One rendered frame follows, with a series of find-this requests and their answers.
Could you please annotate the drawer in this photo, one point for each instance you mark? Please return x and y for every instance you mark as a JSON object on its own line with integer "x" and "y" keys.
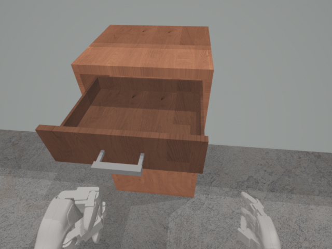
{"x": 125, "y": 116}

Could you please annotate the robot left hand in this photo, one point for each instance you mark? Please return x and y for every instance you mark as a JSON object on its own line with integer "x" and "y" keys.
{"x": 82, "y": 208}

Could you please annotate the handle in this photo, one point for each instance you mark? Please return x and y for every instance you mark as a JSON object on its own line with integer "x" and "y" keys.
{"x": 117, "y": 168}

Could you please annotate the cabinet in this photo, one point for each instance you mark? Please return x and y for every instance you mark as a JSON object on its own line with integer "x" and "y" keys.
{"x": 151, "y": 51}

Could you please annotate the robot right hand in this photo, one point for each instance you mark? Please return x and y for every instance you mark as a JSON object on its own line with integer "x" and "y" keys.
{"x": 261, "y": 233}

